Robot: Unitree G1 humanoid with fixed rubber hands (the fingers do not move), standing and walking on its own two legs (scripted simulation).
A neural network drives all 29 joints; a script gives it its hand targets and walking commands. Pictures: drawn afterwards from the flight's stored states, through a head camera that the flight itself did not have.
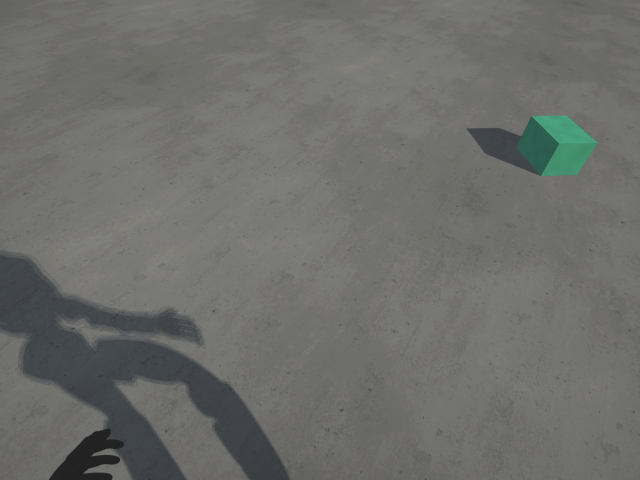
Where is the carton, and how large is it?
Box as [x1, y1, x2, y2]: [516, 116, 596, 175]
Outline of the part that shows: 531,116 516,147 540,175 576,174 596,144 596,142 566,116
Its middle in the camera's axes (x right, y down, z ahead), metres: +1.35 -0.54 +2.22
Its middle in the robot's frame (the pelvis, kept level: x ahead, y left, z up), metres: +2.04 -1.29 -0.66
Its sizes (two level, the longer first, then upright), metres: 0.295 0.224 0.210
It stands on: the floor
